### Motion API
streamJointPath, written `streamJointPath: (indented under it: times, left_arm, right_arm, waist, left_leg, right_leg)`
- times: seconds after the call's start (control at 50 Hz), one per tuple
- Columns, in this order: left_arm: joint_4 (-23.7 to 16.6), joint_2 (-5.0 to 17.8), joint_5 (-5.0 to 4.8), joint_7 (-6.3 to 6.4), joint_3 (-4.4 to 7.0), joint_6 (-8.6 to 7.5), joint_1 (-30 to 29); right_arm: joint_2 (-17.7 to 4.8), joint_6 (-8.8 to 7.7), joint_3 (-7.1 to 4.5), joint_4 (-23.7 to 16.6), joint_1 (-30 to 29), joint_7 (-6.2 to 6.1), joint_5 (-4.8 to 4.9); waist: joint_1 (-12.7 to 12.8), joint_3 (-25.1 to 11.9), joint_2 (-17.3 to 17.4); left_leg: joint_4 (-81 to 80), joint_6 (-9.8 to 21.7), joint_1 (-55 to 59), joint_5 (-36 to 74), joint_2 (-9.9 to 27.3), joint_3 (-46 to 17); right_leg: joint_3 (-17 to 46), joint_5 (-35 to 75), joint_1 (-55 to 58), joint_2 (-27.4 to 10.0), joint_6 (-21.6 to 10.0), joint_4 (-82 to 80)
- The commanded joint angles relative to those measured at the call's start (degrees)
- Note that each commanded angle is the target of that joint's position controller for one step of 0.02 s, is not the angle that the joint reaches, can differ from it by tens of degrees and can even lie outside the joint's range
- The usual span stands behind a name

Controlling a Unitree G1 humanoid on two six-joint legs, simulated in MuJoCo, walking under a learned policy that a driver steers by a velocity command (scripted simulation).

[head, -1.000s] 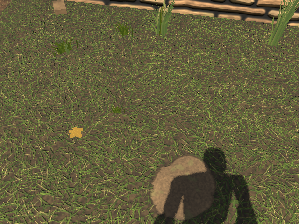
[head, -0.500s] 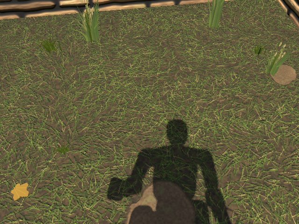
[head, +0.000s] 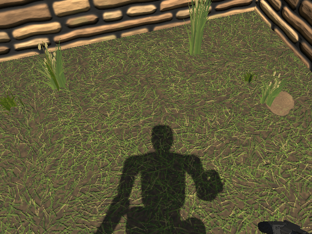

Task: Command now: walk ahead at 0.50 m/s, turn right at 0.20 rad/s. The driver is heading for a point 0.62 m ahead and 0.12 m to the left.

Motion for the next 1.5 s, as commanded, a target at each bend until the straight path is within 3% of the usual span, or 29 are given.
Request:
streamJointPath:
  times: [0.02, 0.04, 0.06, 0.1, 0.2, 0.28, 0.4, 0.46, 0.5, 0.52, 0.54, 0.56, 0.58, 0.6, 0.66, 0.8, 0.9, 1.0, 1.02, 1.04, 1.06, 1.08, 1.12, 1.14, 1.28, 1.38, 1.42, 1.44, 1.5]
  left_arm:
    - [-4.2, 6.4, -0.14, -0.39, 0.82, -1.42, -1.4]
    - [-3.8, 2.1, -2.44, -0.72, 0.31, -1.11, 7.7]
    - [-3.0, 6.8, -0.23, -0.34, 0.82, -0.78, 4.3]
    - [-5.0, 5.7, 0.01, -1.01, 0.59, -0.82, -4.3]
    - [-5.6, 2.9, 1.29, -2.6, -0.07, 1.23, -5.8]
    - [-9.8, 2.0, 1.53, -3.04, -0.94, 1.27, -17.4]
    - [-13.4, 1.3, 0.46, -2.77, -2.09, 0.63, -28.1]
    - [-14.4, 3.0, 0.1, -2.2, -1.69, -0.11, -28.4]
    - [-12.3, 4.7, 0.17, -1.54, -0.84, -0.99, -20.6]
    - [-10.1, 7.0, 0.99, -0.83, 0.11, -1.83, -12.9]
    - [-9.8, 11.8, 2.48, 0.08, 1.21, -2.3, -3.3]
    - [-10.0, 15.9, 2.52, 0.0, 2.33, -1.24, -4.4]
    - [-10.8, 10.4, 1.37, -0.23, 1.48, -0.45, -7.9]
    - [-11.5, 5.6, 0.88, -0.44, 0.25, -0.54, -12.0]
    - [-10.3, 2.8, 0.45, -0.32, -0.43, -1.77, -13.5]
    - [-7.2, 3.9, -0.11, -0.43, 0.35, -3.1, -7.6]
    - [-5.0, 5.0, -0.33, -0.4, 0.26, -2.55, -5.4]
    - [-2.9, 7.3, -0.83, 0.46, 0.76, -0.57, -4.5]
    - [-2.9, 7.0, -1.19, 0.44, 0.63, -0.28, -3.6]
    - [-5.4, 2.9, -1.32, 0.36, -0.48, -0.31, -0.9]
    - [-4.2, 0.1, -3.5, 0.14, -1.37, 0.82, 5.0]
    - [-2.9, 3.4, -2.05, 0.18, -0.43, 2.06, 2.0]
    - [-3.8, 1.4, -0.56, 0.11, -0.81, 2.59, -4.7]
    - [-3.5, 1.6, 0.34, 0.12, -0.67, 3.22, -4.9]
    - [-0.6, -0.4, 0.33, 0.8, -0.93, 5.92, -5.3]
    - [1.5, -1.1, 0.41, 1.03, -1.35, 5.16, -4.9]
    - [1.3, 2.7, 0.88, 1.27, -1.09, 3.83, -6.0]
    - [2.0, 1.7, -0.24, 1.03, -1.3, 3.46, -8.3]
    - [2.6, 0.8, -0.67, 1.02, -1.66, 2.28, -10.4]
  right_arm:
    - [-13.2, -1.65, -4.19, 2.4, 24.4, -2.24, -1.11]
    - [-18.0, -1.12, -5.65, 3.6, 25.5, -1.79, -1.74]
    - [-12.6, -0.43, -4.75, 3.0, 21.1, -1.01, 0.1]
    - [-6.5, -0.77, -3.23, 2.3, 13.4, -0.66, 0.23]
    - [-5.6, -2.68, -2.61, 6.6, 17.9, -0.67, 1.14]
    - [-6.2, -2.39, -2.72, 8.8, 22.4, -0.73, 1.63]
    - [-7.8, -1.71, -3.27, 10.2, 27.2, -1.12, 1.33]
    - [-8.9, -1.25, -3.77, 9.7, 26.4, -1.51, 0.92]
    - [-9.9, -1.08, -4.24, 8.9, 24.1, -1.57, 1.01]
    - [-8.8, -1.16, -4.05, 8.6, 23.9, -1.31, 1.38]
    - [-5.6, -1.4, -3.3, 5.9, 23.3, -1.21, 1.82]
    - [-1.7, -0.9, -2.74, 4.4, 29.3, -1.47, 3.35]
    - [-6.8, 0.2, -3.79, 6.1, 28.4, -1.85, 1.58]
    - [-6.6, 0.47, -4.03, 6.1, 25.0, -1.26, 1.08]
    - [-4.6, 1.92, -4.01, 5.6, 22.3, 0.16, -0.1]
    - [-3.6, 3.59, -3.62, 1.0, 11.3, 1.97, -0.28]
    - [-0.9, 2.57, -1.76, -1.3, 3.8, 2.07, -0.41]
    - [-4.4, 0.8, -2.66, 1.9, 13.4, 0.8, -1.65]
    - [-6.5, -0.14, -3.21, 3.6, 18.1, 0.33, -2.39]
    - [-11.8, -0.68, -4.28, 3.9, 22.9, -0.41, -2.95]
    - [-11.8, -0.24, -4.22, 4.1, 22.6, -0.99, 0.5]
    - [-9.3, 0.66, -3.68, 3.6, 20.8, -1.38, 2.17]
    - [-4.0, 1.28, -1.73, 3.4, 12.1, -2.17, 1.73]
    - [-3.1, 1.4, -1.29, 3.5, 9.7, -2.6, 1.72]
    - [-4.1, 1.26, -1.28, 6.4, 10.2, -2.16, 0.22]
    - [-4.1, 3.04, -1.38, 8.4, 10.3, -2.51, 1.1]
    - [-2.3, 3.18, -1.23, 9.3, 14.0, -2.37, 1.53]
    - [-1.3, 3.31, -1.05, 10.3, 14.0, -2.19, 1.87]
    - [-2.7, 2.92, -1.36, 12.7, 15.6, -2.18, 1.11]
  waist:
    - [-13.4, -16.0, 0.8]
    - [-8.8, -21.2, 16.0]
    - [-7.8, -14.8, 5.6]
    - [-6.1, -3.3, -1.2]
    - [-3.5, -2.0, 3.3]
    - [-5.4, 1.2, 2.6]
    - [-8.4, 0.8, 3.2]
    - [-7.3, 0.1, 3.9]
    - [-3.4, -2.8, 3.2]
    - [-0.4, -7.4, -0.2]
    - [2.9, -16.3, -7.3]
    - [-1.0, -19.3, -18.9]
    - [-2.3, -13.4, -10.2]
    - [-3.3, -6.4, -5.3]
    - [-5.8, -1.6, -7.3]
    - [-5.5, 0.0, -5.6]
    - [-4.0, 1.4, -6.4]
    - [-8.1, -4.8, -7.2]
    - [-10.1, -8.3, -3.5]
    - [-10.1, -16.6, 5.9]
    - [-8.0, -28.3, 11.2]
    - [-8.4, -25.4, 2.2]
    - [-5.5, -8.5, 1.6]
    - [-3.8, -5.3, 2.6]
    - [-3.7, -5.7, 5.2]
    - [-3.0, -1.8, 2.5]
    - [-5.9, 0.9, -3.9]
    - [-6.8, 2.5, -8.3]
    - [-7.7, 0.6, -7.3]
  left_leg:
    - [-3.1, 5.6, 34.9, -7.8, 11.1, -13.3]
    - [-9.7, 14.4, 46.4, -9.2, 24.9, -41.8]
    - [-13.5, 13.1, 40.2, -16.2, 22.4, -44.6]
    - [-15.8, 10.6, 26.3, -9.4, 17.4, -27.6]
    - [-19.5, 9.0, 20.8, 6.6, 11.8, -14.0]
    - [-22.2, 9.9, 21.0, 8.5, 9.6, -12.0]
    - [-18.0, 8.5, 23.5, 15.8, 8.6, -11.8]
    - [-13.9, 7.5, 25.4, 18.1, 10.3, -14.9]
    - [-6.2, 6.0, 23.9, 21.4, 9.2, -15.2]
    - [4.3, 4.8, 20.0, 19.0, 5.7, -12.7]
    - [20.6, 3.6, 11.4, 2.6, 1.6, -9.0]
    - [33.8, 2.5, -5.3, -27.7, -5.5, -3.9]
    - [39.6, 3.0, -9.0, -24.8, -1.3, -6.2]
    - [39.3, 2.8, -9.2, -19.3, 0.9, -6.8]
    - [36.0, 0.8, -5.4, -13.3, 4.1, -5.6]
    - [30.9, -1.3, -13.5, -2.3, 5.3, -3.8]
    - [9.9, -0.8, -2.4, 3.6, 1.2, 2.6]
    - [-2.1, 3.6, 11.4, 0.9, -3.3, 2.4]
    - [-6.8, 4.7, 21.1, 14.4, -0.9, 0.2]
    - [1.9, 8.7, 38.1, 49.8, 15.1, -13.5]
    - [1.4, 19.2, 47.0, 65.3, 26.4, -27.3]
    - [-2.2, 17.9, 39.7, 54.7, 22.7, -21.6]
    - [-9.6, 13.7, 23.6, 36.1, 16.9, -14.7]
    - [-11.9, 11.5, 17.9, 31.8, 14.4, -11.9]
    - [-16.6, 8.9, 10.5, 1.7, 10.6, -9.3]
    - [-17.4, 4.8, 4.7, -21.4, 9.6, -12.2]
    - [-14.4, 0.4, 4.6, -18.8, 4.9, -9.4]
    - [-12.3, -0.4, 12.4, -11.6, 1.8, -5.8]
    - [-10.1, -0.1, 22.1, -3.9, 3.4, -6.5]
  right_leg:
    - [-0.3, 42.0, -14.8, -9.4, -0.7, 34.1]
    - [-5.1, -3.2, -33.0, 1.7, 1.9, 52.8]
    - [-1.6, -2.4, -38.4, -2.1, 0.9, 56.6]
    - [-2.6, 5.9, -38.5, -6.4, 1.2, 52.4]
    - [-6.2, 8.5, -36.7, -9.6, 3.3, 45.1]
    - [-10.1, 15.6, -42.9, -12.3, 6.3, 34.2]
    - [-11.8, 22.3, -37.6, -9.3, 7.8, 17.2]
    - [-10.5, 18.6, -33.4, -8.5, 6.5, 13.3]
    - [-10.6, 16.0, -22.1, -6.8, 4.9, 8.0]
    - [-8.4, 16.1, -10.8, -9.1, 3.2, 5.5]
    - [5.6, 7.0, 2.3, -23.4, 0.4, 3.8]
    - [27.6, 0.5, 9.6, -34.5, -4.8, -3.2]
    - [27.6, -5.1, 3.2, -32.5, -5.1, -4.4]
    - [18.6, -3.0, -3.7, -29.4, -3.8, -5.4]
    - [1.5, 14.6, -12.9, -23.0, -0.9, -8.9]
    - [-11.6, 28.4, -10.2, -22.0, -1.9, -11.0]
    - [-19.7, 50.6, -11.8, -19.6, -0.9, -6.2]
    - [-19.7, 59.7, -5.3, -19.9, 0.8, 12.1]
    - [-21.1, 49.5, -9.9, -17.6, 2.6, 21.7]
    - [-21.8, 16.7, -23.1, -14.0, 4.3, 38.1]
    - [-14.0, -14.2, -30.4, -6.7, 5.6, 51.3]
    - [-8.1, -10.9, -29.9, -9.0, 6.0, 50.6]
    - [-8.3, -6.0, -31.7, -11.2, 6.4, 44.5]
    - [-8.4, -3.3, -28.8, -11.8, 6.8, 40.5]
    - [-10.2, 2.6, -19.8, -9.6, 6.8, 24.2]
    - [-10.8, 11.2, -11.9, -9.1, 5.0, 7.0]
    - [-1.4, 8.4, -14.3, -16.2, 3.0, -0.6]
    - [0.3, 2.0, -23.7, -16.8, 2.5, -3.9]
    - [-2.1, 3.5, -26.4, -14.5, 4.8, -6.1]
